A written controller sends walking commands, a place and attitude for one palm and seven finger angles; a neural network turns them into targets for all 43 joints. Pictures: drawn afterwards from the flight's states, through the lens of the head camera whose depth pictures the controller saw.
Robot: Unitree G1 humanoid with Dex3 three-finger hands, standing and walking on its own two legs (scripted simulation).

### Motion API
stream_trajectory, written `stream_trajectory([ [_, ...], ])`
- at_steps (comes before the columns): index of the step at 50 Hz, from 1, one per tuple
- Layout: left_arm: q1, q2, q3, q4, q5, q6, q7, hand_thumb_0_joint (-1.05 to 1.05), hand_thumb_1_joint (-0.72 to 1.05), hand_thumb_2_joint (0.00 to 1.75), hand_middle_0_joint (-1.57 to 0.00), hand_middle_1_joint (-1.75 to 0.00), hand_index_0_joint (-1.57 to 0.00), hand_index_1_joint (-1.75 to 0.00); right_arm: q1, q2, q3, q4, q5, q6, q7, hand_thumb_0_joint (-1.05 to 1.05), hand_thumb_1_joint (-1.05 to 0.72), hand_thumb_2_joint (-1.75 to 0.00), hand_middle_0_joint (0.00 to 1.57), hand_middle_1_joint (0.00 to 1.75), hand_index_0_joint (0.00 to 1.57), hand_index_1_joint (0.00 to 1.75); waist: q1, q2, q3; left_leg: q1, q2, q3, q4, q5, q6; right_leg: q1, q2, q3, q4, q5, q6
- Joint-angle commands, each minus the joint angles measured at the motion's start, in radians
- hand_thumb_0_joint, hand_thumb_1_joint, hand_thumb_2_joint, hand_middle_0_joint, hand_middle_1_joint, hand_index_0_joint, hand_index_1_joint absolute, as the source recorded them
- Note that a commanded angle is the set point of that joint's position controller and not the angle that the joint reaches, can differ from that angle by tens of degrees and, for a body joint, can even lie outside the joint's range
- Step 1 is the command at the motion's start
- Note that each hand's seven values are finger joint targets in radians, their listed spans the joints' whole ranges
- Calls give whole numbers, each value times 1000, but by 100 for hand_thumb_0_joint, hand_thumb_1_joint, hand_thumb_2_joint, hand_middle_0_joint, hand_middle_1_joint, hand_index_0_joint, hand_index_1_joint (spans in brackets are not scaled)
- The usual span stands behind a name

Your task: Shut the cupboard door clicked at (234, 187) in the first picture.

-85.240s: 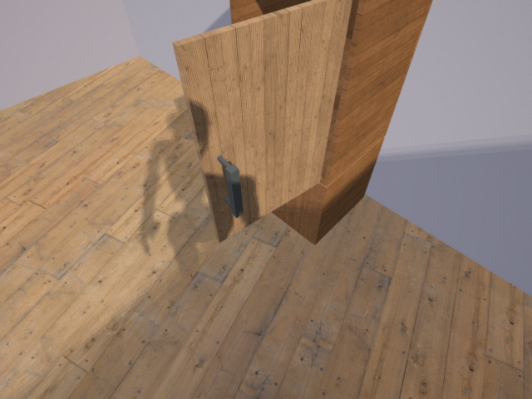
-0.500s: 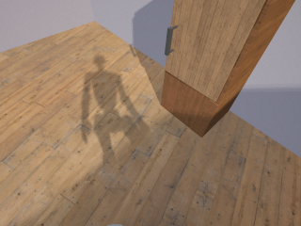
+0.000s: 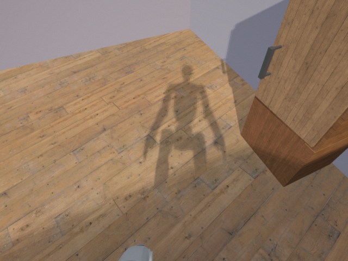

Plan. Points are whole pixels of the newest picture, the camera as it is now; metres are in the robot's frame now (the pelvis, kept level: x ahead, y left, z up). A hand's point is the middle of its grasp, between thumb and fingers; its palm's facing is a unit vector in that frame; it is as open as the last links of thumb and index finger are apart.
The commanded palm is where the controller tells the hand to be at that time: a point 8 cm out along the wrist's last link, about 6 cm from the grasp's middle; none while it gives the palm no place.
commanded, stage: walk to a spot facing it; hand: left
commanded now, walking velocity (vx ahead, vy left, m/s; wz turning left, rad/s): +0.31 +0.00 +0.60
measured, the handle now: (269, 62) +0.97 -0.44 -0.11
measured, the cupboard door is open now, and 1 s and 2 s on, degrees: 2 2 2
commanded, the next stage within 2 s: turn to face it in 1.12 s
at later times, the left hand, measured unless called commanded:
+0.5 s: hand (77, 260) +0.15 +0.26 -0.16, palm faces +0.25 -0.94 -0.24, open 7.4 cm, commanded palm none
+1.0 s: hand (100, 248) +0.19 +0.22 -0.19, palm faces +0.53 -0.84 -0.13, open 7.4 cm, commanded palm none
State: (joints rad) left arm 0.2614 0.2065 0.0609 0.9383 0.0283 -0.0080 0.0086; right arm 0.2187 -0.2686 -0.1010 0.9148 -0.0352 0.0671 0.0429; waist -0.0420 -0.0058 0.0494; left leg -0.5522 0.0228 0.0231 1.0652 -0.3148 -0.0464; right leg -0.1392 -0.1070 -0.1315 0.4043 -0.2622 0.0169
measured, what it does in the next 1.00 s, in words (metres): walks ahead, turning left: left foot, then right foot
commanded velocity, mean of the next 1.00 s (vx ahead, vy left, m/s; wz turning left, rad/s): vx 0.35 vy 0.00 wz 0.36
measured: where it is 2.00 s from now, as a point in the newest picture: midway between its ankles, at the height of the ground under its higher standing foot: (140, 209)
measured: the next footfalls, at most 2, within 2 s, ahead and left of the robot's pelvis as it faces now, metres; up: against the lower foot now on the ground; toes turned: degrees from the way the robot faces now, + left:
left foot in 0.20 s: +0.10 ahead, +0.18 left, +0.00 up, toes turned +15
right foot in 0.56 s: +0.32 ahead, -0.04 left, +0.00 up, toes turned +8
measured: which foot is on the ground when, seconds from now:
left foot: up 0.00-0.18, down 0.20-0.54, up 0.56-1.00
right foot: down 0.00-0.20, up 0.22-0.54, down 0.56-1.00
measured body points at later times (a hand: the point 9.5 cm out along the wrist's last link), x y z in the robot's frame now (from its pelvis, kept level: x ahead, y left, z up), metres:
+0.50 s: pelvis +0.13 +0.04 -0.01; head +0.16 +0.04 +0.44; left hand +0.14 +0.31 -0.15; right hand +0.21 -0.18 -0.17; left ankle +0.06 +0.17 -0.75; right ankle +0.26 -0.06 -0.72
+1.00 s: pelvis +0.31 +0.10 -0.01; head +0.34 +0.14 +0.43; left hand +0.16 +0.26 -0.17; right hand +0.51 -0.06 -0.15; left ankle +0.35 +0.24 -0.74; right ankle +0.28 -0.05 -0.75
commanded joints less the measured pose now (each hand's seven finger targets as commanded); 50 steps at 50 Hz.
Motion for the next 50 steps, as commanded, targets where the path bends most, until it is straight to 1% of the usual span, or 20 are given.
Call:
stream_trajectory([
  [1, 89, 197, 56, -28, 3, -49, 5, 0, 90, 90, -20, -30, -20, -30, -152, -1, 20, -111, 7, -45, 19, 0, -90, -90, 20, 30, 20, 30, 85, -153, 26, -73, 33, 39, -230, -15, 6, 132, -240, 80, -196, 27, -123],
  [5, 137, 222, 65, -8, 7, -48, -3, 0, 90, 90, -20, -30, -20, -30, -192, -6, 32, -127, 11, -65, 20, 0, -90, -90, 20, 30, 20, 30, 106, -189, 9, 36, 23, 89, -404, -71, 34, 168, -283, 46, -114, 192, -120],
  [8, 100, 221, 64, -10, -4, -46, -11, 0, 90, 90, -20, -30, -20, -30, 12, -76, 18, -68, 3, -85, 7, 0, -90, -90, 20, 30, 20, 30, -6, -59, -103, 484, -28, 137, -634, 28, 65, -7, -207, -102, 208, 298, -44],
  [10, -22, 124, 29, -120, -4, -44, -29, 0, 90, 90, -20, -30, -20, -30, 299, -294, -36, 4, -1, -90, -25, 0, -90, -90, 20, 30, 20, 30, -152, 335, -206, 879, 405, -495, -761, 181, 263, -592, -3, -64, 752, -349, 42],
  [11, -102, 144, 33, -154, 0, -41, -22, 0, 90, 90, -20, -30, -20, -30, 308, -288, -27, 27, 1, -86, -33, 0, -90, -90, 20, 30, 20, 30, -146, 178, -163, 774, 449, -486, -761, 117, 299, -625, -38, 56, 811, -338, 19],
  [13, -105, 129, 37, -114, -2, -33, -21, 0, 90, 90, -20, -30, -20, -30, 159, -176, 4, -13, 5, -97, -52, 0, -90, -90, 20, 30, 20, 30, -76, 197, -45, 561, 342, -356, -790, -16, 245, -586, -78, 112, 766, -208, 18],
  [16, -7, 95, 35, -61, 3, -12, -40, 0, 90, 90, -20, -30, -20, -30, 42, -126, 25, -23, 4, -109, -55, 0, -90, -90, 20, 30, 20, 30, 12, 173, 14, 384, 234, -210, -849, -23, 206, -458, -54, 81, 634, -65, 26],
  [22, -37, 83, 31, -72, 0, -13, -48, 0, 90, 90, -20, -30, -20, -30, 46, -102, 17, 15, 6, -113, -50, 0, -90, -90, 20, 30, 20, 30, 36, 112, 43, 275, 199, -165, -866, -110, 219, -272, -2, 36, 331, 40, 30],
  [25, 54, 92, 41, -43, 4, -24, -47, 0, 90, 90, -20, -30, -20, -30, 26, -93, 14, 33, 6, -107, -49, 0, -90, -90, 20, 30, 20, 30, 91, 84, 41, 177, 164, -155, -758, -176, 194, -55, 45, 5, 232, 62, 29],
  [26, 155, 123, 52, -11, 6, -32, -42, 0, 90, 90, -20, -30, -20, -30, 24, -76, 16, 39, 10, -106, -49, 0, -90, -90, 20, 30, 20, 30, 136, 10, 16, 102, 113, -128, -614, -194, 168, 91, 40, 42, 173, 7, 16],
  [27, 302, 200, 69, 23, 17, -48, -33, 0, 90, 90, -20, -30, -20, -30, 32, -22, 23, 27, 21, -108, -44, 0, -90, -90, 20, 30, 20, 30, 198, -198, -39, -8, -19, -10, -267, -209, 119, 228, -126, 268, -12, -251, -33],
  [28, 356, 274, 79, 32, 15, -48, -18, 0, 90, 90, -20, -30, -20, -30, 46, 37, 32, -9, 26, -107, -33, 0, -90, -90, 20, 30, 20, 30, 199, -422, -61, -140, -98, 2, 71, -346, 102, 232, -368, 679, -265, -490, -120],
  [29, 270, 241, 69, 11, 6, -49, -7, 0, 90, 90, -20, -30, -20, -30, 46, 2, 21, -3, 9, -103, -31, 0, -90, -90, 20, 30, 20, 30, 148, -310, -20, -178, -25, -90, 212, -244, 107, 128, -385, 741, -327, -655, -166],
  [30, 168, 196, 57, -8, 8, -54, -1, 0, 90, 90, -20, -30, -20, -30, 40, 5, 18, 10, 4, -106, -28, 0, -90, -90, 20, 30, 20, 30, 101, -269, 19, -188, 11, -99, 274, -116, 99, 30, -366, 705, -320, -648, -164],
  [32, 65, 91, 31, -23, 7, -68, 2, 0, 90, 90, -20, -30, -20, -30, 61, 28, 22, 54, -1, -98, -21, 0, -90, -90, 20, 30, 20, 30, 40, -131, 5, -79, 69, -90, 227, 50, 77, -86, -271, 360, -261, -312, -118],
  [34, 66, 63, 29, -9, 6, -80, 6, 0, 90, 90, -20, -30, -20, -30, 95, 59, 27, 76, 1, -85, -15, 0, -90, -90, 20, 30, 20, 30, 24, -130, -12, -38, 82, -54, 132, 83, 61, -81, -227, 192, -256, -115, -116],
  [39, 151, 72, 32, 57, 4, -90, 4, 0, 90, 90, -20, -30, -20, -30, -12, 98, 35, 34, 6, -82, -2, 0, -90, -90, 20, 30, 20, 30, 58, -57, 7, -74, 85, 18, -165, 80, 39, 66, -230, 62, -253, 135, -147],
  [46, 178, 103, 36, 97, 3, -80, 2, 0, 90, 90, -20, -30, -20, -30, -124, 74, 43, -15, 10, -103, 8, 0, -90, -90, 20, 30, 20, 30, 81, -131, 26, 20, 63, 70, -413, 58, 75, 157, -271, 4, -160, 265, -132],
  [49, 140, 114, 40, 93, -5, -69, 1, 0, 90, 90, -20, -30, -20, -30, 27, 29, 32, 30, 3, -113, -3, 0, -90, -90, 20, 30, 20, 30, -10, -71, -20, 358, -10, 137, -552, 109, 98, 23, -206, -106, 80, 367, -83],
  [50, 150, 85, 36, 80, -6, -64, -4, 0, 90, 90, -20, -30, -20, -30, 164, -52, 13, 67, -2, -116, -13, 0, -90, -90, 20, 30, 20, 30, -69, 76, -110, 614, 75, 9, -591, 83, 138, -141, -150, -139, 322, 247, -42],
])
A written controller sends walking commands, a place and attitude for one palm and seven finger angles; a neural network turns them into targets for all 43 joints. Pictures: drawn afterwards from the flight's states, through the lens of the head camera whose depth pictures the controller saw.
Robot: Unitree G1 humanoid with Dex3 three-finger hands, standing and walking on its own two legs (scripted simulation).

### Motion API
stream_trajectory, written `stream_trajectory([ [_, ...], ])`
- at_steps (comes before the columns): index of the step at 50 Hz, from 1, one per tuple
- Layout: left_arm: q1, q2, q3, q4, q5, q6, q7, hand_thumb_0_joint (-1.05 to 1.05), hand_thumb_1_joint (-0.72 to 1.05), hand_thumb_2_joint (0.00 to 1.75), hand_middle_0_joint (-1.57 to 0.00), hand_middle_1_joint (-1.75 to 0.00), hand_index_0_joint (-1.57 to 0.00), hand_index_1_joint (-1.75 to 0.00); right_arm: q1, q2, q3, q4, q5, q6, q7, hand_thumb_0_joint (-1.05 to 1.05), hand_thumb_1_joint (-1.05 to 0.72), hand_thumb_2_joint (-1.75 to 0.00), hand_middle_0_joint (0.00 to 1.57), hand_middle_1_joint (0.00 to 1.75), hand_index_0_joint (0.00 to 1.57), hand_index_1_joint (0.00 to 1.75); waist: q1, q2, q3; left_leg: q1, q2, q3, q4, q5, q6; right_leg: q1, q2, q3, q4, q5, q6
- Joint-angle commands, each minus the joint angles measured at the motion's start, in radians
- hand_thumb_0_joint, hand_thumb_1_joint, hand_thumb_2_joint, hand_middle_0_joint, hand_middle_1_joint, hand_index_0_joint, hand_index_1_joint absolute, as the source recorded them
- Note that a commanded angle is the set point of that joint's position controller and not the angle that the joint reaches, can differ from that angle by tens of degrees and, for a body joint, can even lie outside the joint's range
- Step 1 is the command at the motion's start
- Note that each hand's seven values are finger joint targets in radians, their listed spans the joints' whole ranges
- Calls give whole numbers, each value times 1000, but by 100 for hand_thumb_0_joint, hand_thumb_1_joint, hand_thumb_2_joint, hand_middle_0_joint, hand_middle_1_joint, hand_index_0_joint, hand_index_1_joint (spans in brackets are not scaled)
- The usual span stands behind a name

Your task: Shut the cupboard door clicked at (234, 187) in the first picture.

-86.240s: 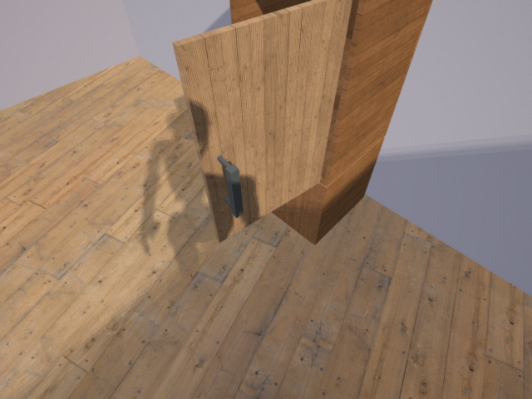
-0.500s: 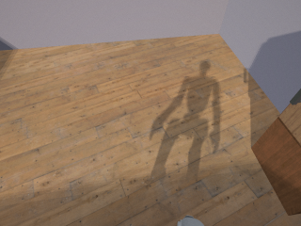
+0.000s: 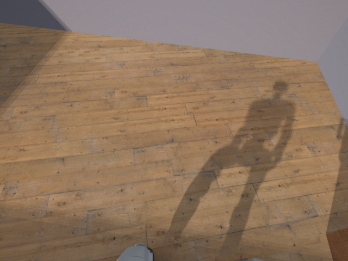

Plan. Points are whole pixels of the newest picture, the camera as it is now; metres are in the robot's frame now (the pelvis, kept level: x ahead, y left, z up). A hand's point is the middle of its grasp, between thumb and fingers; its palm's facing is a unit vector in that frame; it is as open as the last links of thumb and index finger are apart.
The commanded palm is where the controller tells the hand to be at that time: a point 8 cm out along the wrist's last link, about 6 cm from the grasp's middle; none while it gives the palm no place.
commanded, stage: walk to a spot facing it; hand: left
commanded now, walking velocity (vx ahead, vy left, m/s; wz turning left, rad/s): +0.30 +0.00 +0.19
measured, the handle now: out of the picture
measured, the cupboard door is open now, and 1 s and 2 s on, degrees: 2 2 2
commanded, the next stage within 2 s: turn to face it in 0.12 s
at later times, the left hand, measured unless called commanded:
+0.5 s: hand (123, 203) +0.28 +0.17 -0.17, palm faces -0.07 -0.97 -0.23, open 7.4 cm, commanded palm none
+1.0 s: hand (121, 169) +0.38 +0.20 -0.16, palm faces -0.30 -0.93 -0.20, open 7.4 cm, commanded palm none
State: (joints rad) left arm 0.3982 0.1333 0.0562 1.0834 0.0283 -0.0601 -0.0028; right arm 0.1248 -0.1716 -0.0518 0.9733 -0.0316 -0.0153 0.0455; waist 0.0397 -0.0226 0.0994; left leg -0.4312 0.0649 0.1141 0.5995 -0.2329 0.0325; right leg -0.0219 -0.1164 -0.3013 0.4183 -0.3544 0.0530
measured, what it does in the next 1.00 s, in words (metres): walks ahead, turning right: left foot, then right foot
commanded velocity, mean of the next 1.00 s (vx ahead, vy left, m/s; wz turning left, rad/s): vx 0.05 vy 0.00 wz -0.48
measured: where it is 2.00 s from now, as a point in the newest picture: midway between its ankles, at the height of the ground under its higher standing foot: (167, 253)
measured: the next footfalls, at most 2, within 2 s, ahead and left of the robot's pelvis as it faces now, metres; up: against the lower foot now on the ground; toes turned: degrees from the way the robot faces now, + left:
left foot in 0.02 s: +0.15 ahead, +0.11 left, +0.00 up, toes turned +7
right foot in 0.46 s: +0.27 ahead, -0.11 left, +0.00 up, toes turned -9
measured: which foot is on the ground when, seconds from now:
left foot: up 0.00-0.00, down 0.02-0.46, up 0.48-0.82, down 0.84-1.00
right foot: down 0.00-0.02, up 0.04-0.44, down 0.46-0.84, up 0.86-1.00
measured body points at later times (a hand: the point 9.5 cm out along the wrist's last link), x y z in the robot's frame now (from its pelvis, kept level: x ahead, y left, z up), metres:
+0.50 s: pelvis +0.17 -0.01 -0.01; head +0.20 -0.03 +0.43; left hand +0.28 +0.23 -0.15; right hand +0.15 -0.24 -0.18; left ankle +0.11 +0.11 -0.71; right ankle +0.23 -0.10 -0.74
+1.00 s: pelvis +0.23 +0.03 +0.01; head +0.27 +0.04 +0.46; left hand +0.40 +0.25 -0.14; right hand +0.23 -0.24 -0.12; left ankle +0.26 +0.14 -0.73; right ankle +0.18 -0.09 -0.66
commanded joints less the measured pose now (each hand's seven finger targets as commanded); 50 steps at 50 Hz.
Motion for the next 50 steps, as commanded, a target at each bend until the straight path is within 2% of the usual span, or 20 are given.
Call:
stream_trajectory([
  [1, 22, 107, 29, -105, -13, -5, -2, 0, 90, 90, -20, -30, -20, -30, 384, -264, -66, 31, -12, -36, -34, 0, -90, -90, 20, 30, 20, 30, -185, 338, -241, 690, 303, -510, -242, 12, 171, -551, 15, 26, 632, -138, -21],
  [2, -76, 126, 18, -160, -3, -8, 4, 0, 90, 90, -20, -30, -20, -30, 432, -281, -63, 49, 1, -27, -50, 0, -90, -90, 20, 30, 20, 30, -205, 240, -239, 684, 388, -608, -296, 71, 235, -651, 32, 174, 772, -245, -44],
  [3, -134, 118, 17, -175, -2, -4, 11, 0, 90, 90, -20, -30, -20, -30, 366, -255, -55, 30, 2, -28, -57, 0, -90, -90, 20, 30, 20, 30, -171, 147, -184, 549, 379, -553, -310, 6, 218, -667, 2, 225, 839, -196, -52],
  [5, -121, 99, 21, -138, 4, 9, 3, 0, 90, 90, -20, -30, -20, -30, 215, -157, -26, -10, 4, -35, -66, 0, -90, -90, 20, 30, 20, 30, -109, 189, -74, 325, 300, -421, -368, -86, 169, -621, -49, 281, 780, -63, -47],
  [9, -54, 71, 16, -95, 4, 39, -8, 0, 90, 90, -20, -30, -20, -30, 167, -119, -6, 4, 6, -49, -73, 0, -90, -90, 20, 30, 20, 30, -39, 129, -88, 230, 213, -239, -401, 43, 140, -491, -25, 263, 610, 54, -38],
  [20, -124, 112, 26, -142, 0, 64, -12, 0, 90, 90, -20, -30, -20, -30, 147, -153, -17, 25, 5, -14, -80, 0, -90, -90, 20, 30, 20, 30, -7, 124, -46, 240, 210, -16, -159, 334, 78, -222, 94, 199, 189, 200, -61],
  [21, -72, 142, 36, -131, 2, 59, -11, 0, 90, 90, -20, -30, -20, -30, 134, -148, -17, 18, 10, -10, -79, 0, -90, -90, 20, 30, 20, 30, 23, 73, -61, 186, 173, 15, -46, 267, 44, -124, 81, 232, 124, 300, -71],
  [22, -6, 213, 51, -120, 7, 48, -5, 0, 90, 90, -20, -30, -20, -30, 131, -122, -18, -1, 18, -8, -74, 0, -90, -90, 20, 30, 20, 30, 49, -97, -105, 63, 67, 81, 174, 68, -15, -8, -59, 441, 57, 511, -138],
  [23, 54, 288, 61, -111, 1, 39, 2, 0, 90, 90, -20, -30, -20, -30, 142, -87, -14, -23, 24, -5, -69, 0, -90, -90, 20, 30, 20, 30, 57, -265, -134, -95, -70, 91, 472, -406, -64, 72, -274, 709, -60, 795, -283],
  [24, 36, 288, 61, -127, -12, 43, 16, 0, 90, 90, -20, -30, -20, -30, 131, -100, -13, -31, 19, 7, -81, 0, -90, -90, 20, 30, 20, 30, 46, -170, -165, -127, -38, -75, 581, -435, -71, 36, -305, 772, -95, 739, -343],
  [25, -48, 274, 65, -149, -10, 47, 25, 0, 90, 90, -20, -30, -20, -30, 122, -101, -13, -35, 21, 11, -82, 0, -90, -90, 20, 30, 20, 30, 15, -216, -171, -171, -13, -113, 641, -362, -79, 11, -269, 787, -116, 600, -344],
  [29, -191, 211, 56, -201, -2, 57, 30, 0, 90, 90, -20, -30, -20, -30, 112, -87, -8, -31, 12, 33, -70, 0, -90, -90, 20, 30, 20, 30, -43, -64, -196, -35, 14, -111, 492, -190, -95, -180, -120, 556, -113, 398, -255],
  [37, -176, 251, 76, -214, 2, 76, 11, 0, 90, 90, -20, -30, -20, -30, 62, -99, -12, -98, 23, 24, -76, 0, -90, -90, 20, 30, 20, 30, -19, -131, -184, 59, -49, -96, 107, -174, -98, -168, -69, 658, -72, 391, -237],
  [39, -206, 253, 79, -225, -3, 85, 9, 0, 90, 90, -20, -30, -20, -30, 108, -107, -13, -92, 27, 17, -82, 0, -90, -90, 20, 30, 20, 30, -50, -122, -185, 188, -56, -95, -58, -75, -92, -238, -37, 657, -27, 357, -192],
  [40, -230, 234, 74, -237, -9, 89, 8, 0, 90, 90, -20, -30, -20, -30, 142, -131, -17, -84, 27, 9, -86, 0, -90, -90, 20, 30, 20, 30, -74, -92, -184, 323, -28, -99, -178, -10, -83, -349, -1, 635, 10, 280, -149],
  [41, -232, 190, 64, -261, -17, 93, 3, 0, 90, 90, -20, -30, -20, -30, 166, -197, -26, -90, 17, 0, -90, 0, -90, -90, 20, 30, 20, 30, -85, 86, -185, 413, 128, -266, -298, -35, -30, -486, 107, 546, 126, 102, -96],
  [42, -241, 157, 55, -291, -20, 92, -10, 0, 90, 90, -20, -30, -20, -30, 166, -286, -41, -114, 3, 2, -93, 0, -90, -90, 20, 30, 20, 30, -89, 328, -143, 398, 374, -488, -379, 37, 83, -598, 199, 369, 363, -195, -38],
  [43, -268, 196, 59, -301, -5, 95, -11, 0, 90, 90, -20, -30, -20, -30, 150, -283, -39, -121, 2, 5, -91, 0, -90, -90, 20, 30, 20, 30, -89, 281, -116, 318, 433, -498, -365, 117, 144, -588, 143, 361, 537, -234, -26],
  [46, -226, 185, 64, -262, -7, 106, -29, 0, 90, 90, -20, -30, -20, -30, 52, -228, -20, -152, -4, 2, -97, 0, -90, -90, 20, 30, 20, 30, -26, 175, -110, 320, 290, -224, -263, 480, 115, -567, 106, 325, 722, -125, 0],
  [50, -272, 165, 47, -284, -11, 117, -38, 0, 90, 90, -20, -30, -20, -30, 109, -231, -25, -134, -1, 5, -91, 0, -90, -90, 20, 30, 20, 30, -55, 203, -126, 374, 258, -93, -222, 573, 91, -507, 90, 261, 575, -69, 7],
])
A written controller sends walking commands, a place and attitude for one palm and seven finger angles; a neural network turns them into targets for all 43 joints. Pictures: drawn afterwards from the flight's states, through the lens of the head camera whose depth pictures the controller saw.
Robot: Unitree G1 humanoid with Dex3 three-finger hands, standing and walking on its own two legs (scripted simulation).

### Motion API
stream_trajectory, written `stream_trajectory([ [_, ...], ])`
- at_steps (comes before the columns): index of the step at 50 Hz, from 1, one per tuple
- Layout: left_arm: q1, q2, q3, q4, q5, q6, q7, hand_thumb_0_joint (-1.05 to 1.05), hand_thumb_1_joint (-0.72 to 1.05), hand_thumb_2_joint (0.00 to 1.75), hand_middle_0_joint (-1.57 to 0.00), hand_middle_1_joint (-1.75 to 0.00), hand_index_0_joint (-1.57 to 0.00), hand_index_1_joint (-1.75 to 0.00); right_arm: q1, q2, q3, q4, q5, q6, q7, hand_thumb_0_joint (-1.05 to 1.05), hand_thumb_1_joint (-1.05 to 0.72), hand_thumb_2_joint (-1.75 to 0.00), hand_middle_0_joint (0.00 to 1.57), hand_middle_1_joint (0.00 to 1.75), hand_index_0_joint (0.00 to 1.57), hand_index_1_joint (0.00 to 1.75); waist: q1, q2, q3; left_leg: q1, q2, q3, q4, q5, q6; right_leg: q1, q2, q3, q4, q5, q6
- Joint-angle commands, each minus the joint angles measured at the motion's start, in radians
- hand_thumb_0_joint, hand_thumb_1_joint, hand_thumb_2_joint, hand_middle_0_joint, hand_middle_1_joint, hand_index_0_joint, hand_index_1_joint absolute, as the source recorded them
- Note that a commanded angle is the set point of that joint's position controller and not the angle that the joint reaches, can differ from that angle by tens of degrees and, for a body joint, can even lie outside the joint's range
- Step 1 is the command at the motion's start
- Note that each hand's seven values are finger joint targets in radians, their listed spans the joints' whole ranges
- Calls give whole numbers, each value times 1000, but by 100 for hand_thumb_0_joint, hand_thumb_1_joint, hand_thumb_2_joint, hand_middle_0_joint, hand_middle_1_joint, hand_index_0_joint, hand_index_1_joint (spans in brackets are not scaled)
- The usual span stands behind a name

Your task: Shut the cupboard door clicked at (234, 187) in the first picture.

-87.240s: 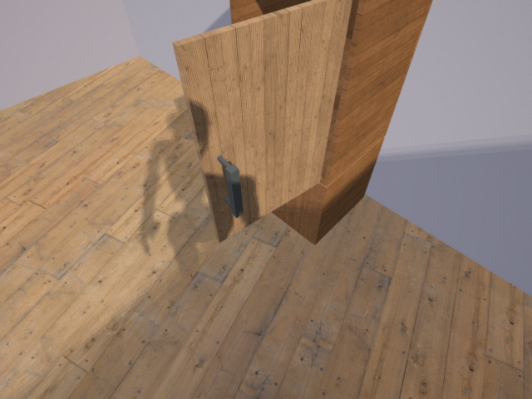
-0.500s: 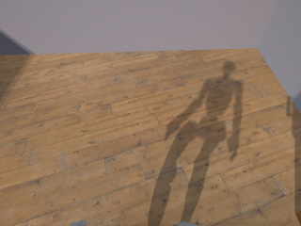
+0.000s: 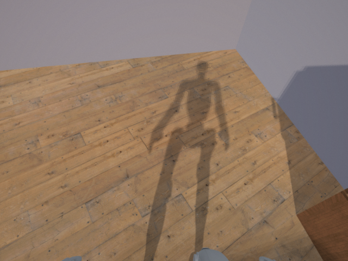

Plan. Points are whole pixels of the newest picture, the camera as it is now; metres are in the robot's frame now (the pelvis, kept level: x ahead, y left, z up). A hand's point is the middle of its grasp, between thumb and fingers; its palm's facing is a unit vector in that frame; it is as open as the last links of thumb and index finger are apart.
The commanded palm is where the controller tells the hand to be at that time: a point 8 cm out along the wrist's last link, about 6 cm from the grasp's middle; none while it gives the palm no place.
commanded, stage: turn to face it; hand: left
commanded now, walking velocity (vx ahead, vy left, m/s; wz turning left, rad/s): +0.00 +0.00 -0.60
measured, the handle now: out of the picture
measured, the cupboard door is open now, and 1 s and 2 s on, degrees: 2 2 2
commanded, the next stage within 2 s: take the last steps up to it in 1.84 s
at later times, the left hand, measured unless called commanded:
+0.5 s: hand (121, 251) +0.16 +0.14 -0.17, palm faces -0.30 -0.93 -0.21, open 7.4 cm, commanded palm none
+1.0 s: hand (150, 221) +0.24 +0.08 -0.16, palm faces -0.56 -0.78 -0.27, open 7.4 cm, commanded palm none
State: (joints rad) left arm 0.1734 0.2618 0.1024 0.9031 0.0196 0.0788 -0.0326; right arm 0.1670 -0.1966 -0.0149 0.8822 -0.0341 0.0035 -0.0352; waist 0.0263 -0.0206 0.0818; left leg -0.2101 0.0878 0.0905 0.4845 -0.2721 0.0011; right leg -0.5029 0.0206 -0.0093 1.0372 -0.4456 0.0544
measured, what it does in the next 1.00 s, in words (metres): steps on the spot, turning right: right foot, then left foot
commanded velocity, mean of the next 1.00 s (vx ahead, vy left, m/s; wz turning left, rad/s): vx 0.00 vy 0.00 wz -0.60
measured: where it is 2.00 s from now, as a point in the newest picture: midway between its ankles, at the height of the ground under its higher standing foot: outside the picture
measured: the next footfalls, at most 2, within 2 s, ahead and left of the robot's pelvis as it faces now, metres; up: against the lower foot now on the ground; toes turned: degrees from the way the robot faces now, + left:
right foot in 0.22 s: +0.03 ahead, -0.15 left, +0.00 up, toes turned -13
left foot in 0.56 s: +0.12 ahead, +0.09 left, +0.00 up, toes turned -17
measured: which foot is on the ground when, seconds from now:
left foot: down 0.00-0.22, up 0.24-0.54, down 0.56-0.92, up 0.94-1.00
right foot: up 0.00-0.20, down 0.22-0.56, up 0.58-0.90, down 0.92-1.00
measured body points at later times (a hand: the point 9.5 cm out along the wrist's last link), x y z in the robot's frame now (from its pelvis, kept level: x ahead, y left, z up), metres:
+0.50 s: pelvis +0.02 -0.02 -0.01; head +0.07 -0.02 +0.44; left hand +0.18 +0.19 -0.15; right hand +0.02 -0.30 -0.14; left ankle +0.07 +0.11 -0.71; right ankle -0.01 -0.14 -0.74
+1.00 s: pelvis +0.02 -0.02 -0.02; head +0.05 -0.07 +0.43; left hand +0.27 +0.12 -0.14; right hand -0.10 -0.28 -0.17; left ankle +0.07 +0.11 -0.70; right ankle -0.05 -0.12 -0.74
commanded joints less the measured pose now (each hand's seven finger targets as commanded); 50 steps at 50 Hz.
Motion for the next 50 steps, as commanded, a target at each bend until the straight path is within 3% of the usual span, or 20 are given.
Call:
stream_trajectory([
  [1, -60, 34, -2, -111, -1, -21, -9, 0, 90, 90, -20, -30, -20, -30, 81, -211, -64, -37, 2, -13, -8, 0, -90, -90, 20, 30, 20, 30, -50, 207, -104, 158, 232, -52, -104, 615, 118, -10, -43, -46, -80, 35, 3],
  [7, -75, 48, -9, -126, 0, -29, -11, 0, 90, 90, -20, -30, -20, -30, 81, -253, -80, -28, 1, -3, 4, 0, -90, -90, 20, 30, 20, 30, -54, 246, -103, 110, 268, -21, -38, 541, 99, 153, -22, -97, -326, 45, -32],
  [9, 35, 82, 0, -101, 2, -41, -7, 0, 90, 90, -20, -30, -20, -30, 45, -257, -85, -38, 9, 0, 9, 0, -90, -90, 20, 30, 20, 30, 11, 188, -149, 28, 228, 34, 125, 441, 32, 356, -26, -88, -568, 255, -55],
  [10, 118, 178, 16, -77, 11, -54, 4, 0, 90, 90, -20, -30, -20, -30, 48, -210, -79, -56, 23, 1, 17, 0, -90, -90, 20, 30, 20, 30, 46, -43, -203, -145, 140, 110, 330, 219, -35, 562, -189, 98, -653, 501, -112],
  [11, 176, 267, 33, -54, 8, -63, 18, 0, 90, 90, -20, -30, -20, -30, -11, -142, -57, -110, 23, 2, 17, 0, -90, -90, 20, 30, 20, 30, 75, -295, -183, -399, -16, 92, 569, -379, -83, 625, -411, 390, -655, 943, -241],
  [12, 191, 282, 29, -56, -4, -58, 27, 0, 90, 90, -20, -30, -20, -30, -21, -161, -50, -119, 24, 15, 5, 0, -90, -90, 20, 30, 20, 30, 77, -189, -175, -416, 9, -55, 679, -391, -77, 550, -449, 389, -645, 918, -309],
  [17, -8, 171, 8, -119, 1, -57, 42, 0, 90, 90, -20, -30, -20, -30, 7, -153, -54, -63, 19, 26, 12, 0, -90, -90, 20, 30, 20, 30, -24, -147, -144, -331, 16, -79, 632, -149, -101, 363, -258, 232, -659, 666, -242],
  [22, -12, 190, 17, -117, 11, -48, 34, 0, 90, 90, -20, -30, -20, -30, 9, -135, -52, -72, 23, 19, 17, 0, -90, -90, 20, 30, 20, 30, -17, -138, -110, -207, -34, -47, 347, -140, -91, 264, -232, 310, -677, 442, -241],
  [25, -46, 184, 21, -119, 5, -40, 31, 0, 90, 90, -20, -30, -20, -30, 98, -133, -51, -51, 27, 4, 9, 0, -90, -90, 20, 30, 20, 30, -58, -128, -129, -52, -64, -33, 104, -24, -79, 210, -191, 330, -610, 412, -190],
  [26, -51, 160, 17, -121, -2, -34, 29, 0, 90, 90, -20, -30, -20, -30, 134, -153, -53, -38, 27, -5, 5, 0, -90, -90, 20, 30, 20, 30, -76, -98, -139, 75, -43, -48, -36, 49, -70, 124, -151, 307, -557, 345, -144],
  [28, -19, 66, -6, -156, -13, -29, 16, 0, 90, 90, -20, -30, -20, -30, 174, -315, -80, -57, 7, -14, -1, 0, -90, -90, 20, 30, 20, 30, -80, 354, -135, 125, 377, -486, -246, 55, 107, -74, 46, 52, -146, -162, -33],
  [29, -45, 95, 2, -154, 1, -26, 12, 0, 90, 90, -20, -30, -20, -30, 163, -310, -77, -59, 0, -17, -7, 0, -90, -90, 20, 30, 20, 30, -85, 276, -122, 51, 415, -513, -257, 77, 156, -71, 3, 85, 28, -169, -27],
  [33, -26, 63, 5, -109, -1, -23, -12, 0, 90, 90, -20, -30, -20, -30, 42, -220, -54, -83, 1, -20, -14, 0, -90, -90, 20, 30, 20, 30, -23, 207, -107, 90, 251, -138, -141, 456, 118, -55, -51, 8, 99, -31, 2],
  [41, -87, 38, -13, -127, -3, -26, -12, 0, 90, 90, -20, -30, -20, -30, 125, -253, -80, -27, 2, -5, 4, 0, -90, -90, 20, 30, 20, 30, -73, 252, -130, 130, 276, -25, -61, 512, 109, 124, -21, -94, -273, -8, -24],
  [43, -30, 56, -10, -114, -2, -33, -8, 0, 90, 90, -20, -30, -20, -30, 95, -260, -85, -31, 7, 0, 9, 0, -90, -90, 20, 30, 20, 30, -36, 232, -134, 72, 267, 10, 15, 441, 67, 249, -16, -101, -464, 128, -40],
  [44, 33, 84, -1, -94, 0, -39, -4, 0, 90, 90, -20, -30, -20, -30, 75, -255, -87, -35, 12, 1, 11, 0, -90, -90, 20, 30, 20, 30, -2, 172, -151, -3, 234, 42, 108, 349, 23, 375, -30, -82, -598, 255, -56],
  [46, 142, 261, 30, -60, 6, -56, 19, 0, 90, 90, -20, -30, -20, -30, 5, -141, -58, -109, 22, 8, 18, 0, -90, -90, 20, 30, 20, 30, 60, -287, -148, -398, 4, 86, 515, -387, -85, 560, -416, 394, -703, 764, -238],
  [47, 162, 273, 28, -61, -3, -53, 27, 0, 90, 90, -20, -30, -20, -30, -29, -159, -51, -121, 21, 20, 8, 0, -90, -90, 20, 30, 20, 30, 71, -187, -134, -423, 14, -45, 630, -371, -78, 497, -429, 394, -689, 775, -294],
  [48, 111, 238, 34, -63, 0, -56, 43, 0, 90, 90, -20, -30, -20, -30, -33, -153, -55, -113, 23, 22, 1, 0, -90, -90, 20, 30, 20, 30, 40, -272, -139, -468, 19, -76, 690, -334, -82, 500, -382, 419, -689, 755, -296],
  [50, 12, 177, 14, -94, -2, -53, 44, 0, 90, 90, -20, -30, -20, -30, -11, -171, -59, -73, 21, 20, 5, 0, -90, -90, 20, 30, 20, 30, -6, -186, -125, -421, 38, -96, 682, -197, -95, 445, -293, 276, -664, 685, -262],
])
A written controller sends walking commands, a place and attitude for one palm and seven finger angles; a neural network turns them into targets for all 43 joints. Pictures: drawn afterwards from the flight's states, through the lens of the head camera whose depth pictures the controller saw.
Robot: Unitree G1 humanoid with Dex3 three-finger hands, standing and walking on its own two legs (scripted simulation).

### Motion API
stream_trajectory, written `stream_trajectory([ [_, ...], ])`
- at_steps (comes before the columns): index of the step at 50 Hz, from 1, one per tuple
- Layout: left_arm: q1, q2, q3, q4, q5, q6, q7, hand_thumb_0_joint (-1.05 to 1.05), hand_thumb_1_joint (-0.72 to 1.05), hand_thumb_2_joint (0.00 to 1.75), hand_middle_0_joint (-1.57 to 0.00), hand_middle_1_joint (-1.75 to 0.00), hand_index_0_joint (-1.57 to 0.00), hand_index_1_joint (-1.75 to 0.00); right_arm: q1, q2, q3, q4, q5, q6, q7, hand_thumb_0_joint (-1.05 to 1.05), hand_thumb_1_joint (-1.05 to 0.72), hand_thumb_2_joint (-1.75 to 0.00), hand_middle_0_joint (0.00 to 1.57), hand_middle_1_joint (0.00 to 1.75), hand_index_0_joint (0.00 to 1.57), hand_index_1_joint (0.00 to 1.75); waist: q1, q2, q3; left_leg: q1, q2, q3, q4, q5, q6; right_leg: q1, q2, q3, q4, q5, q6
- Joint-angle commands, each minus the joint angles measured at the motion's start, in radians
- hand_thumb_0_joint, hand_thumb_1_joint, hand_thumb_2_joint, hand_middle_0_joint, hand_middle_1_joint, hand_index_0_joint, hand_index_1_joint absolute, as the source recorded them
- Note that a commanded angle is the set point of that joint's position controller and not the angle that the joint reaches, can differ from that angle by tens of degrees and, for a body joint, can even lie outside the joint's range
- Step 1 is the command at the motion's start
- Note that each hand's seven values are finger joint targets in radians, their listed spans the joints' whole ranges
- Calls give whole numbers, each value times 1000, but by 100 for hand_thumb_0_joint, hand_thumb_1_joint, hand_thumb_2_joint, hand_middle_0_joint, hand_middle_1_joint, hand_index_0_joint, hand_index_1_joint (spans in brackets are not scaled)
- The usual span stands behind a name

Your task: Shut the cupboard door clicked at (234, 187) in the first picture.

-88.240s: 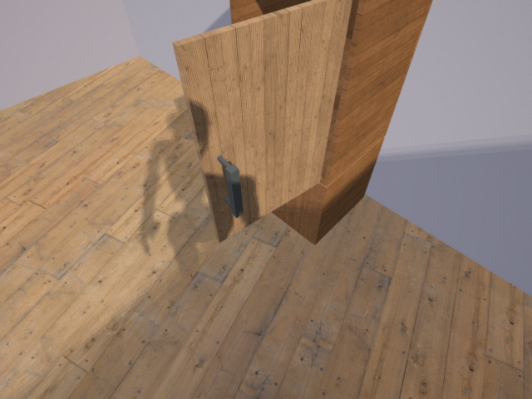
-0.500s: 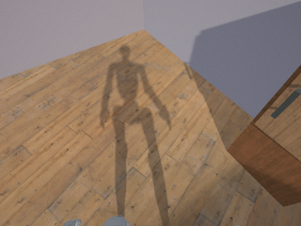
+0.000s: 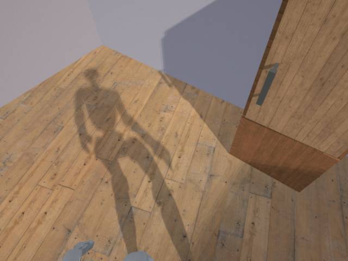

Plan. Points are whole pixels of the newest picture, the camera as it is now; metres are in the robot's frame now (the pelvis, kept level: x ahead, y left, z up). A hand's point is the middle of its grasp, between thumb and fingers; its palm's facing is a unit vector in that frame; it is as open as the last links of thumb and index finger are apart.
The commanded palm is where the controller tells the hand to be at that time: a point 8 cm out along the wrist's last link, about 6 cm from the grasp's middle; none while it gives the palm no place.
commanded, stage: turn to face it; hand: left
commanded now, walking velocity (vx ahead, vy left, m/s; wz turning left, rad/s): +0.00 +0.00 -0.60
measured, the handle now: (267, 84) +0.72 -0.32 -0.08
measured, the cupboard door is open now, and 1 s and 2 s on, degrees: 2 2 2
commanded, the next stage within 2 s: take the last steps up to it in 0.84 s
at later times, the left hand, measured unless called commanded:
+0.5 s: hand (109, 245) +0.17 +0.19 -0.15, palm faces -0.28 -0.94 -0.21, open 7.4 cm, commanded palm none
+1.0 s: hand (127, 240) +0.19 +0.15 -0.17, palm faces -0.44 -0.88 -0.17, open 7.4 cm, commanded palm none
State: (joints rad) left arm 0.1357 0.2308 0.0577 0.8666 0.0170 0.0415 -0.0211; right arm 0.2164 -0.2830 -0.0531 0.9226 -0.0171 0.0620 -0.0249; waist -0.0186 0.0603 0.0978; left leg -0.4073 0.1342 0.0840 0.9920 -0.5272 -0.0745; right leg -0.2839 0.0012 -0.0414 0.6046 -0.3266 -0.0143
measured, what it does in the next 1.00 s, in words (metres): steps on the spot, turning right: left foot, then right foot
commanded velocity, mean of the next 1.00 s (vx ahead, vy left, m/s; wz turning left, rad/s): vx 0.02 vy -0.01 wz -0.40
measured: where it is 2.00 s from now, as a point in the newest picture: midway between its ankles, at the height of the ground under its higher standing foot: (219, 255)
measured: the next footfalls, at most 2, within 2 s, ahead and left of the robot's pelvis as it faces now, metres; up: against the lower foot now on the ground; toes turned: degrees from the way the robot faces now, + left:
left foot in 0.26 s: +0.08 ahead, +0.14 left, +0.00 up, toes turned -6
right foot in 0.58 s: +0.00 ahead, -0.13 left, +0.00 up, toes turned -24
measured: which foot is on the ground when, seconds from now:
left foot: up 0.00-0.24, down 0.26-0.58, up 0.60-0.90, down 0.92-1.00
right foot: down 0.00-0.24, up 0.26-0.56, down 0.58-0.92, up 0.94-1.00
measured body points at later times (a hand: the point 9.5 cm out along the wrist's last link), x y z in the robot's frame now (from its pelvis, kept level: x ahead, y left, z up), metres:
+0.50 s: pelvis +0.01 +0.02 +0.01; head +0.07 +0.02 +0.46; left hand +0.19 +0.24 -0.13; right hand +0.00 -0.25 -0.12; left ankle +0.04 +0.14 -0.73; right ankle -0.04 -0.11 -0.68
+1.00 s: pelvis +0.04 +0.01 +0.01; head +0.08 +0.02 +0.45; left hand +0.21 +0.19 -0.15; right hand -0.03 -0.24 -0.12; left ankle +0.09 +0.10 -0.73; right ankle -0.05 -0.10 -0.69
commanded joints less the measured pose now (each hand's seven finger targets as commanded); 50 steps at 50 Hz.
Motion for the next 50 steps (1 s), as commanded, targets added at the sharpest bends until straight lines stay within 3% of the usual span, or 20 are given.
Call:
stream_trajectory([
  [1, 30, 197, 54, -68, 2, -18, 30, 0, 90, 90, -20, -30, -20, -30, -49, -74, -18, -107, 2, -37, 0, 0, -90, -90, 20, 30, 20, 30, 25, -235, -146, -172, -19, -74, 135, 90, -24, 177, -246, 271, -227, 553, -179],
  [7, 16, 226, 62, -71, 13, -10, 22, 0, 90, 90, -20, -30, -20, -30, -34, -51, -14, -115, 6, -40, 8, 0, -90, -90, 20, 30, 20, 30, 23, -239, -121, -1, -85, -35, -194, 119, -13, 44, -211, 341, -243, 312, -170],
  [10, -13, 214, 62, -71, 3, -2, 19, 0, 90, 90, -20, -30, -20, -30, 59, -60, -13, -91, 10, -56, -2, 0, -90, -90, 20, 30, 20, 30, -23, -217, -148, 192, -107, -25, -473, 272, -2, -32, -165, 358, -159, 287, -107],
  [11, -5, 170, 53, -82, -5, 4, 17, 0, 90, 90, -20, -30, -20, -30, 91, -102, -18, -83, 6, -68, -7, 0, -90, -90, 20, 30, 20, 30, -33, -100, -166, 307, -31, -105, -622, 296, 23, -127, -94, 313, -73, 185, -54],
  [12, 37, 104, 42, -98, -14, 10, 7, 0, 90, 90, -20, -30, -20, -30, 108, -208, -35, -90, -11, -74, -9, 0, -90, -90, 20, 30, 20, 30, -28, 217, -176, 382, 225, -383, -714, 313, 118, -280, 56, 168, 152, -124, 12],
  [13, 8, 124, 37, -120, -6, 3, 2, 0, 90, 90, -20, -30, -20, -30, 122, -241, -38, -110, -11, -70, -12, 0, -90, -90, 20, 30, 20, 30, -40, 226, -159, 293, 366, -483, -738, 371, 216, -272, 39, 88, 368, -297, 33],
  [18, 3, 98, 44, -70, -1, 15, -21, 0, 90, 90, -20, -30, -20, -30, 6, -140, -13, -121, -17, -76, -22, 0, -90, -90, 20, 30, 20, 30, 15, 124, -129, 298, 202, -123, -629, 782, 197, -261, -29, 36, 520, -164, 69],
  [23, -35, 72, 29, -78, -1, 12, -22, 0, 90, 90, -20, -30, -20, -30, 65, -159, -30, -76, -16, -63, -10, 0, -90, -90, 20, 30, 20, 30, -22, 152, -144, 308, 212, -44, -581, 769, 193, -114, -8, -42, 218, -143, 52],
  [27, 88, 106, 37, -42, 1, -3, -15, 0, 90, 90, -20, -30, -20, -30, 18, -169, -42, -71, -4, -54, 0, 0, -90, -90, 20, 30, 20, 30, 45, 103, -170, 184, 170, 28, -428, 572, 106, 150, -4, -48, -153, 135, 19],
  [28, 131, 193, 48, -24, 11, -16, -3, 0, 90, 90, -20, -30, -20, -30, 34, -116, -35, -84, 6, -52, 8, 0, -90, -90, 20, 30, 20, 30, 60, -101, -199, 14, 86, 84, -269, 359, 43, 329, -166, 138, -254, 298, -33],
  [29, 181, 283, 68, -8, 12, -23, 10, 0, 90, 90, -20, -30, -20, -30, -31, -46, -14, -130, 7, -51, 9, 0, -90, -90, 20, 30, 20, 30, 97, -354, -164, -195, -51, 98, -46, -120, -2, 348, -393, 416, -279, 592, -158],
  [30, 212, 299, 62, -7, 1, -21, 17, 0, 90, 90, -20, -30, -20, -30, -64, -61, -8, -142, 6, -39, 1, 0, -90, -90, 20, 30, 20, 30, 117, -254, -155, -195, -43, -37, 85, -119, 7, 259, -421, 410, -267, 615, -225],
  [31, 156, 262, 64, -3, 5, -24, 28, 0, 90, 90, -20, -30, -20, -30, -70, -57, -13, -122, 6, -33, -8, 0, -90, -90, 20, 30, 20, 30, 81, -348, -138, -239, -44, -78, 164, -79, 6, 226, -364, 440, -281, 552, -224],
  [34, 20, 178, 40, -40, 5, -25, 36, 0, 90, 90, -20, -30, -20, -30, 1, -58, -11, -62, 1, -35, 4, 0, -90, -90, 20, 30, 20, 30, 7, -243, -151, -155, -28, -76, 137, 97, -6, 161, -252, 237, -256, 477, -177],
  [40, 56, 189, 45, -8, 12, -23, 33, 0, 90, 90, -20, -30, -20, -30, -7, -21, -3, -54, 5, -40, 6, 0, -90, -90, 20, 30, 20, 30, 30, -213, -126, -9, -83, -29, -199, 114, 3, 108, -236, 276, -254, 411, -185],
  [43, 32, 173, 44, 5, 3, -16, 32, 0, 90, 90, -20, -30, -20, -30, 72, -20, 1, -23, 6, -52, -2, 0, -90, -90, 20, 30, 20, 30, -10, -209, -136, 173, -101, -19, -464, 290, 13, 40, -192, 273, -184, 351, -123],
  [44, 29, 147, 40, 0, -3, -12, 31, 0, 90, 90, -20, -30, -20, -30, 108, -42, -1, -8, 4, -62, -6, 0, -90, -90, 20, 30, 20, 30, -22, -147, -140, 279, -65, -50, -579, 367, 29, -32, -151, 247, -129, 282, -79],
  [46, 72, 67, 24, -19, -12, -3, 23, 0, 90, 90, -20, -30, -20, -30, 124, -177, -20, -21, -14, -68, -14, 0, -90, -90, 20, 30, 20, 30, -12, 211, -139, 280, 276, -404, -698, 511, 209, -154, 27, 61, 151, -189, 20],
  [48, 23, 82, 30, -16, 2, 7, 19, 0, 90, 90, -20, -30, -20, -30, 104, -156, -14, -17, -22, -72, -26, 0, -90, -90, 20, 30, 20, 30, -17, 168, -103, 217, 287, -434, -734, 483, 260, -200, 1, 102, 424, -252, 24],
  [50, 33, 72, 33, 6, 9, 2, 2, 0, 90, 90, -20, -30, -20, -30, 75, -117, -4, -20, -26, -76, -23, 0, -90, -90, 20, 30, 20, 30, 2, 94, -89, 254, 214, -303, -736, 410, 225, -242, -13, 79, 468, -165, 28],
])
